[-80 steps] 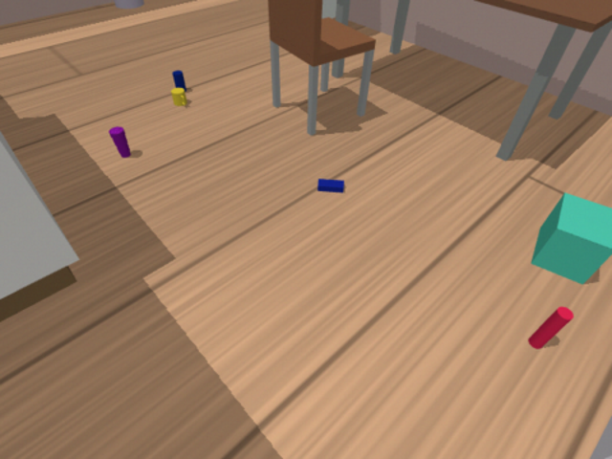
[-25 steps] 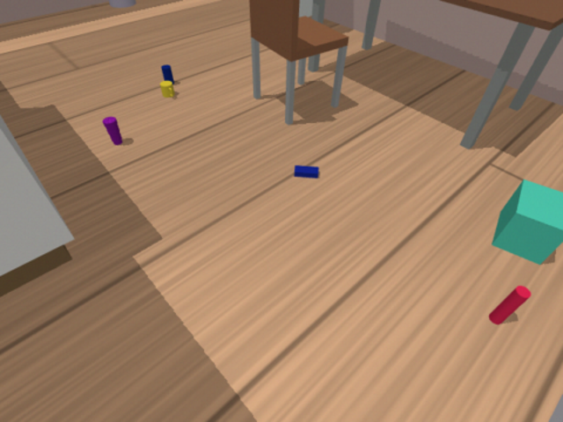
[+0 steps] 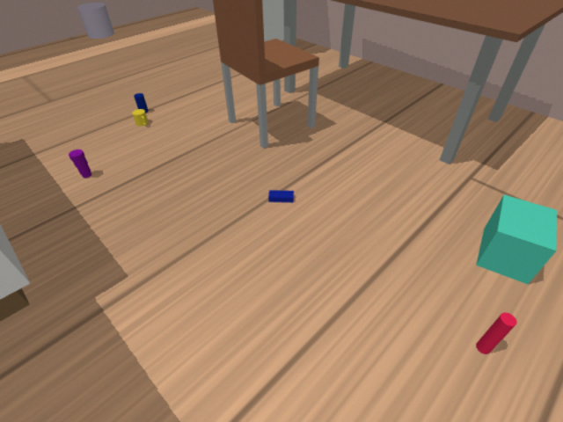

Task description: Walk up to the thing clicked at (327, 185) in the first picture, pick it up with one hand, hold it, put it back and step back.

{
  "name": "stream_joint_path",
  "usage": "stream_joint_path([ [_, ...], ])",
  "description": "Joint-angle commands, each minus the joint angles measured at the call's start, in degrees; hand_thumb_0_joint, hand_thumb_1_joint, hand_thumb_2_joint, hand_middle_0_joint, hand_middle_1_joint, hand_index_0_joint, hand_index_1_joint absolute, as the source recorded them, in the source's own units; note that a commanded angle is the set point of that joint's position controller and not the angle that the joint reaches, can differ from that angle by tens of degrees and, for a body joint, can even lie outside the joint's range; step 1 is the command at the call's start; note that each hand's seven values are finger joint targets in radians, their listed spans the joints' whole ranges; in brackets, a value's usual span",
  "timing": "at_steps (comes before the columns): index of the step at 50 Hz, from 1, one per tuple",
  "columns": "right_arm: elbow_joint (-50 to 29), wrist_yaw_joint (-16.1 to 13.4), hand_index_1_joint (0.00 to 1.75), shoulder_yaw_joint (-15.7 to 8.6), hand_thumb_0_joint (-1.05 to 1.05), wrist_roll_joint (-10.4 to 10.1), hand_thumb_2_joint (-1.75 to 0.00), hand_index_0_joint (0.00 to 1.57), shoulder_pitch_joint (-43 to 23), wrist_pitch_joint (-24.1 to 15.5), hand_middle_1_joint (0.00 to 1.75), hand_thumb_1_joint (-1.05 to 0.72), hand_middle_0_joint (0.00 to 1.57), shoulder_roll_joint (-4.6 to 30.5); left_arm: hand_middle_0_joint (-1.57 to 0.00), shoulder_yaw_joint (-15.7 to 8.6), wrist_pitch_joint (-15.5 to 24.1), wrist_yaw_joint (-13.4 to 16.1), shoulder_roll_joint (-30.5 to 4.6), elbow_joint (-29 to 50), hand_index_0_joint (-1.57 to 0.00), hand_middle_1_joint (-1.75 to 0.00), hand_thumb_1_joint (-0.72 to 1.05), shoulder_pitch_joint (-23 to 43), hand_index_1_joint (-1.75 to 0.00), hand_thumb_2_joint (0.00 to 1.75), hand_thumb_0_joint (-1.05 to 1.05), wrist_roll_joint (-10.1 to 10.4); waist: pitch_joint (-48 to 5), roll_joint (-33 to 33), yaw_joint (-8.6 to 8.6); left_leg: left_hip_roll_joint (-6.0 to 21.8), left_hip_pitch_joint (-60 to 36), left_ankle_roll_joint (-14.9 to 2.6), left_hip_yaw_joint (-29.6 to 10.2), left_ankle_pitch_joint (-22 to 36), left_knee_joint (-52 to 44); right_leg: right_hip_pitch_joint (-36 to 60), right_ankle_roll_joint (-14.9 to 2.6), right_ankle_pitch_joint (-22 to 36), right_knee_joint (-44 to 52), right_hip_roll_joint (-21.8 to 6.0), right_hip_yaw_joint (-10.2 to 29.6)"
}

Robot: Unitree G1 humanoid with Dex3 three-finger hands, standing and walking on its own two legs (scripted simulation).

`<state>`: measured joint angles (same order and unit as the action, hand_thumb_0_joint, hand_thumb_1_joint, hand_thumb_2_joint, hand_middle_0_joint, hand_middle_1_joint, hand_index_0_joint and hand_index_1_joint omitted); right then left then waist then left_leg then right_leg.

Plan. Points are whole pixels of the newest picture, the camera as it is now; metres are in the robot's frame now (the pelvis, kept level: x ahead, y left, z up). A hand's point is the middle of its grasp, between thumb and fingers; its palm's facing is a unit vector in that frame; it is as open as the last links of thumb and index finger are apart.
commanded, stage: walk up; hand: left
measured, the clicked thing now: (281, 196) +1.40 +0.08 -0.74
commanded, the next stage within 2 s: none
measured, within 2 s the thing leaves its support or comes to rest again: neither
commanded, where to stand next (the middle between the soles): +0.99 -0.20 m, yaw +2 degrees
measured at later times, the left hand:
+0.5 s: hand (158, 326) +0.34 +0.26 -0.13, palm faces -0.12 -0.94 -0.32, open 7.4 cm
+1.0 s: hand (223, 258) +0.49 +0.16 -0.11, palm faces -0.04 -0.93 -0.36, open 7.4 cm
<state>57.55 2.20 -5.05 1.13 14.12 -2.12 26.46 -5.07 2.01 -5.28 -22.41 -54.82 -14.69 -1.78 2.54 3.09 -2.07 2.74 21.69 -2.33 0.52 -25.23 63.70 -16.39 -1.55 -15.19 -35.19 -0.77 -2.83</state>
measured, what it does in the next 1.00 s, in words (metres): walks ahead: left foot, then right foot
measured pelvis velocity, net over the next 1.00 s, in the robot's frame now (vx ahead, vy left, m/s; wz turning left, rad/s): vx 0.44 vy -0.11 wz -0.05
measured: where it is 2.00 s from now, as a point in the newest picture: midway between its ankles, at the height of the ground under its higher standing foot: (343, 292)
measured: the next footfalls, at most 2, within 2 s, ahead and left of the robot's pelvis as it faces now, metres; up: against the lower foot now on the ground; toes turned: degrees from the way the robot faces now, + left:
left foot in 0.24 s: +0.22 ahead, +0.12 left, +0.00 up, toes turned +5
right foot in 0.66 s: +0.46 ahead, -0.19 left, +0.00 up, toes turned -6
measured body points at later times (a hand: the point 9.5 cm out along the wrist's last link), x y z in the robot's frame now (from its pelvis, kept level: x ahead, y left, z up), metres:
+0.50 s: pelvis +0.22 -0.01 +0.01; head +0.24 +0.02 +0.46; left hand +0.35 +0.31 -0.11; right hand +0.20 -0.34 -0.08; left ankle +0.18 +0.12 -0.72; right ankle +0.31 -0.17 -0.67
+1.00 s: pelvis +0.44 -0.11 +0.02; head +0.46 -0.12 +0.46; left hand +0.49 +0.20 -0.09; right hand +0.51 -0.44 -0.10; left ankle +0.54 +0.05 -0.67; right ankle +0.42 -0.18 -0.72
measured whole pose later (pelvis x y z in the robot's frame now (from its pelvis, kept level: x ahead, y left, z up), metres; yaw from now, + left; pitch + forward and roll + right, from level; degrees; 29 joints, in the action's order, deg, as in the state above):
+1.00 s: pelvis +0.44 -0.11 +0.02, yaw -3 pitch -2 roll -1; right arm 49.5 2.6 -3.6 0.7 16.2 -3.1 25.6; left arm -3.5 3.4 -4.2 -21.5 -49.1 -18.6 -1.1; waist 4.2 2.8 -2.4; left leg 6.3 31.3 0.2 -0.1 -11.1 50.2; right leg -7.7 -4.4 -14.9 -24.1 3.2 -5.0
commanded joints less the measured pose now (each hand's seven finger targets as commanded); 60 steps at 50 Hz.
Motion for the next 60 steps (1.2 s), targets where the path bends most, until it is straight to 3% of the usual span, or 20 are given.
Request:
stream_joint_path([
  [1,-4.6,0.9,0.30,-2.5,0.00,-0.7,-0.90,0.20,4.2,-2.1,0.30,-0.90,0.20,10.8,-0.20,-3.9,1.9,1.8,-17.9,6.4,-0.20,-0.30,0.90,4.3,-0.30,0.90,0.00,0.7,3.9,-12.2,2.44,3.7,5.0,0.72,-1.8,4.4,-6.5,-3.9,-10.49,-24.6,25.5,-14.1,21.1],
  [8,-8.8,1.5,0.30,-3.0,0.00,0.0,-0.90,0.20,1.0,-2.8,0.30,-0.90,0.20,8.9,-0.20,-3.3,2.3,1.3,-17.5,8.8,-0.20,-0.30,0.90,4.1,-0.30,0.90,0.00,0.3,1.5,-8.5,2.02,2.3,-4.8,1.88,2.7,11.2,-25.0,-5.1,-9.36,-17.1,21.4,-11.6,12.9],
  [11,-5.9,0.1,0.30,-4.5,0.00,0.4,-0.90,0.20,11.3,-4.1,0.30,-0.90,0.20,10.6,-0.20,-2.0,1.6,1.1,-14.1,9.8,-0.20,-0.30,0.90,4.5,-0.30,0.90,0.00,-0.2,-3.0,2.0,7.47,-0.2,-25.9,0.40,2.5,10.4,-32.1,-15.8,-6.84,-16.3,2.5,-7.3,7.4],
  [12,-5.3,-0.9,0.30,-5.7,0.00,1.0,-0.90,0.20,16.8,-4.7,0.30,-0.90,0.20,14.3,-0.20,-1.0,1.4,1.1,-10.1,9.6,-0.20,-0.30,0.90,1.1,-0.30,0.90,0.00,0.1,-5.9,15.5,9.68,6.5,-32.5,-1.69,-8.7,-5.3,-41.2,-21.7,-4.76,-13.9,-16.4,-0.8,1.0],
  [13,-7.3,-1.5,0.30,-6.0,0.00,1.6,-0.90,0.20,16.3,-5.3,0.30,-0.90,0.20,17.6,-0.20,-0.1,1.3,1.2,-7.5,9.7,-0.20,-0.30,0.90,-1.5,-0.30,0.90,0.00,0.7,-4.1,17.2,8.11,19.5,-33.0,-5.88,-35.8,-20.0,-50.3,-32.4,-1.47,-14.8,-29.4,5.4,4.0],
  [15,-10.0,-1.3,0.30,-5.4,0.00,-0.9,-0.90,0.20,7.6,-5.3,0.30,-0.90,0.20,17.6,-0.20,-1.4,1.4,2.1,-15.0,9.0,-0.20,-0.30,0.90,-0.2,-0.30,0.90,0.00,-0.1,0.7,6.3,4.87,25.6,-23.6,-13.53,-41.2,-16.2,-53.7,-29.9,-1.64,-11.8,-32.0,-1.6,10.4],
  [19,-10.0,-1.7,0.30,-3.0,0.00,-1.0,-0.90,0.20,8.4,-6.3,0.30,-0.90,0.20,12.3,-0.20,-1.7,1.7,1.5,-13.9,7.1,-0.20,-0.30,0.90,1.5,-0.30,0.90,0.00,1.3,2.6,2.8,3.74,14.2,-18.5,-6.81,-12.0,24.0,-47.3,-22.1,0.58,-2.8,-24.6,-4.0,9.5],
  [22,-10.7,-1.8,0.30,-2.8,0.00,-1.1,-0.90,0.20,8.0,-6.0,0.30,-0.90,0.20,12.8,-0.20,-1.1,0.9,0.4,-11.9,9.2,-0.20,-0.30,0.90,4.0,-0.30,0.90,0.00,1.5,2.2,5.1,3.28,12.9,-19.7,-9.53,-4.1,35.0,-45.8,-21.1,1.49,-0.3,-17.1,-4.4,4.8],
  [28,-11.5,-1.7,0.30,-2.9,0.00,-1.2,-0.90,0.20,7.1,-5.5,0.30,-0.90,0.20,14.7,-0.20,-1.2,0.3,-1.3,-10.2,11.5,-0.20,-0.30,0.90,11.5,-0.30,0.90,0.00,1.4,1.5,5.0,4.00,10.8,-12.5,-6.75,0.8,28.5,-46.3,-6.7,-0.60,10.6,-0.8,-3.4,-0.3],
  [32,-12.1,-2.5,0.30,-2.5,0.00,-0.8,-0.90,0.20,5.8,-4.8,0.30,-0.90,0.20,13.6,-0.20,-3.4,0.3,-0.4,-12.9,7.8,-0.20,-0.30,0.90,1.4,-0.30,0.90,0.00,1.4,-5.4,-2.0,-2.90,10.9,-9.8,-4.79,1.6,33.4,-28.9,11.7,-2.25,7.3,2.0,-1.9,-0.3],
  [33,-11.9,-2.5,0.30,-1.4,0.00,-0.7,-0.90,0.20,8.6,-4.6,0.30,-0.90,0.20,10.6,-0.20,-4.7,0.9,0.2,-15.6,6.1,-0.20,-0.30,0.90,-4.8,-0.30,0.90,0.00,1.0,-9.0,-9.8,-5.51,7.3,-3.5,-3.10,3.8,30.7,-14.5,21.7,-3.44,2.0,3.4,-1.0,1.4],
  [35,-12.7,-2.5,0.30,0.0,0.00,-1.6,-0.90,0.20,13.9,-4.3,0.30,-0.90,0.20,8.1,-0.20,-5.9,1.6,1.5,-22.4,7.3,-0.20,-0.30,0.90,-8.0,-0.30,0.90,0.00,1.4,-10.7,-24.5,-4.53,-3.6,16.0,-0.09,2.7,-2.8,7.1,29.8,-10.09,-11.7,19.1,-21.9,38.9],
  [36,-11.6,-3.1,0.30,-1.0,0.00,-1.0,-0.90,0.20,11.0,-4.0,0.30,-0.90,0.20,12.7,-0.20,-5.8,1.3,1.7,-21.9,8.4,-0.20,-0.30,0.90,-3.9,-0.30,0.90,0.00,2.3,-8.0,-18.8,-4.35,0.3,17.0,-0.31,-0.6,-3.4,11.2,24.7,-14.06,-15.2,20.3,-23.7,41.6],
  [42,-8.4,-0.9,0.30,-0.9,0.00,-1.2,-0.90,0.20,12.4,-2.3,0.30,-0.90,0.20,8.6,-0.20,-2.9,2.8,2.4,-14.0,10.2,-0.20,-0.30,0.90,2.5,-0.30,0.90,0.00,2.0,1.9,-12.3,2.53,3.4,5.5,0.51,-2.0,11.9,0.0,0.9,-6.96,7.0,20.5,-9.1,10.7],
  [47,-10.8,0.2,0.30,-1.4,0.00,-0.6,-0.90,0.20,4.8,-1.8,0.30,-0.90,0.20,8.5,-0.20,-3.1,3.6,2.4,-14.3,11.7,-0.20,-0.30,0.90,-1.6,-0.30,0.90,0.00,1.1,2.5,-9.7,0.13,4.4,11.1,3.23,-1.3,14.6,-12.7,5.5,-8.08,-1.3,24.2,-10.9,10.5],
  [54,-13.5,-0.1,0.30,-1.0,0.00,-0.5,-0.90,0.20,-2.9,-3.8,0.30,-0.90,0.20,6.7,-0.20,-2.8,2.4,2.4,-14.5,11.5,-0.20,-0.30,0.90,-6.6,-0.30,0.90,0.00,0.9,0.2,-7.8,-2.40,1.1,2.9,1.27,3.3,16.1,-30.3,11.4,-7.81,20.1,13.7,-11.7,7.5],
  [56,-12.6,-0.5,0.30,-1.3,0.00,-0.5,-0.90,0.20,1.3,-3.9,0.30,-0.90,0.20,6.8,-0.20,-2.9,2.0,2.6,-15.6,12.1,-0.20,-0.30,0.90,-5.8,-0.30,0.90,0.00,1.0,-1.7,-6.4,0.75,-1.4,-5.9,-0.08,5.1,16.0,-34.3,9.0,-6.98,24.7,7.3,-11.0,6.2],
  [58,-9.9,-1.6,0.30,-3.2,0.00,0.8,-0.90,0.20,13.7,-4.6,0.30,-0.90,0.20,12.1,-0.20,-0.9,1.8,2.9,-11.2,13.5,-0.20,-0.30,0.90,-7.4,-0.30,0.90,0.00,1.6,-9.4,5.8,6.65,3.9,-26.9,-4.30,-4.7,11.6,-39.2,-3.1,-4.28,18.7,-15.4,-4.6,1.8],
  [59,-10.9,-2.3,0.30,-4.4,0.00,1.6,-0.90,0.20,16.5,-4.8,0.30,-0.90,0.20,16.7,-0.20,-0.3,1.7,2.9,-7.5,13.8,-0.20,-0.30,0.90,-10.4,-0.30,0.90,0.00,2.2,-13.8,14.4,6.91,19.7,-38.6,-9.84,-28.8,8.7,-40.1,-18.7,-1.02,-8.2,-27.8,2.3,-0.5],
  [60,-11.4,-2.5,0.30,-4.9,0.00,-0.5,-0.90,0.20,15.5,-4.4,0.30,-0.90,0.20,17.2,-0.20,-1.8,0.8,3.6,-14.1,12.3,-0.20,-0.30,0.90,-9.2,-0.30,0.90,0.00,1.8,-12.3,6.5,7.45,24.7,-37.0,-15.53,-39.8,2.9,-44.9,-23.3,-1.36,-17.2,-32.9,1.7,4.4],
])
